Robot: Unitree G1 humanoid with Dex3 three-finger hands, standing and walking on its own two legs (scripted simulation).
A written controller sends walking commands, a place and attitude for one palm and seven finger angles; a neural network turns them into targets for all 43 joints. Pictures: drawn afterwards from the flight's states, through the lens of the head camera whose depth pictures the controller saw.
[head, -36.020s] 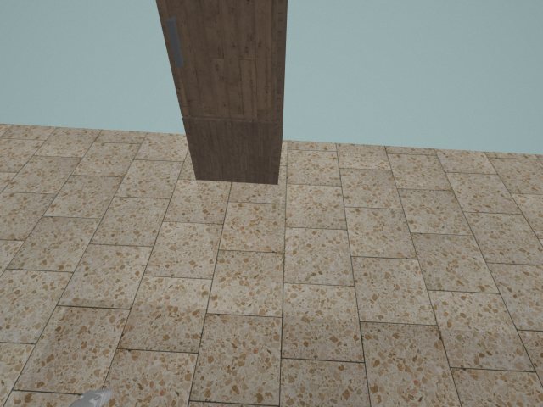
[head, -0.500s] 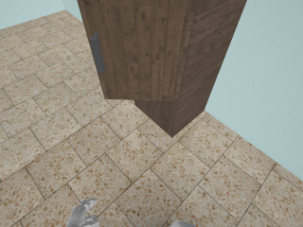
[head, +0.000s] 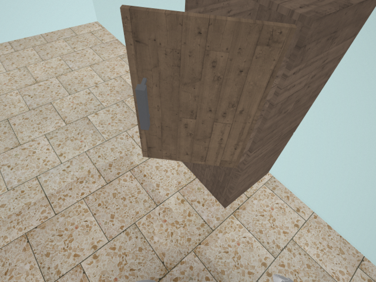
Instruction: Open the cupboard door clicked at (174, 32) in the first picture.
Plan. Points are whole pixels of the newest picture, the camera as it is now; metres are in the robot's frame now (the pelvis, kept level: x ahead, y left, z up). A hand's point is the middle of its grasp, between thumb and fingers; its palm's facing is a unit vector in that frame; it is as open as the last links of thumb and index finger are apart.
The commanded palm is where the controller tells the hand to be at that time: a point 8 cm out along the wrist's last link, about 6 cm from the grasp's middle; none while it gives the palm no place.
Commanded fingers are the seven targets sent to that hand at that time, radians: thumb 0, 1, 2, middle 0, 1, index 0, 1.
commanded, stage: come to a stop and stand still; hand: left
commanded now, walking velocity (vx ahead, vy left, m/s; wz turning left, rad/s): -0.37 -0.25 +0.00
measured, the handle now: (144, 104) +0.59 +0.20 -0.01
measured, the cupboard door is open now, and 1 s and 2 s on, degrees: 45 45 45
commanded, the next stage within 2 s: look again from close up in 1.16 s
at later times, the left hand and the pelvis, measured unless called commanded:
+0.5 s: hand out of the picture +0.10 +0.14 -0.15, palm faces -0.02 -0.96 -0.28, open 7.4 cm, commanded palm none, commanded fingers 0.00 0.90 0.90 -0.20 -0.30 -0.20 -0.30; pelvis +0.02 -0.05 +0.01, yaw -1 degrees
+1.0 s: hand out of the picture -0.02 +0.19 -0.17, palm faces +0.05 -0.98 -0.21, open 7.4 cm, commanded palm none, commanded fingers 0.00 0.90 0.90 -0.20 -0.30 -0.20 -0.30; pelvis -0.02 +0.00 +0.01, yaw -1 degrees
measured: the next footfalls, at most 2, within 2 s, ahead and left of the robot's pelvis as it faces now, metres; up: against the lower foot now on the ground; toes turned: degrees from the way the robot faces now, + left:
right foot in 0.34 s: +0.00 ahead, -0.14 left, +0.00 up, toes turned -2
left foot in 0.74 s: +0.03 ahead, +0.09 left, +0.00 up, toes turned +2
